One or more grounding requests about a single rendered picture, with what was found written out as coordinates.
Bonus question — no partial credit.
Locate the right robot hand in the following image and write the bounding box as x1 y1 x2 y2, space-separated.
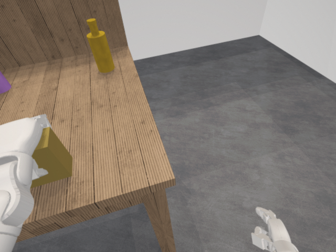
251 207 291 252

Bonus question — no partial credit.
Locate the left robot hand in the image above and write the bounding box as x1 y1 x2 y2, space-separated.
0 114 52 180

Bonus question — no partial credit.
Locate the table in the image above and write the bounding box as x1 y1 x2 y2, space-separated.
0 0 176 252

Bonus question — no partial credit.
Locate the sponge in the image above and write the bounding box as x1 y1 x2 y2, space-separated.
30 127 72 188

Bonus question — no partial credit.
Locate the right robot forearm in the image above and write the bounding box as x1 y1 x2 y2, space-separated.
271 240 299 252

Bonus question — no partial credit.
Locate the left robot forearm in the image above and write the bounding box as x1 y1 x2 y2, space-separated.
0 152 34 252

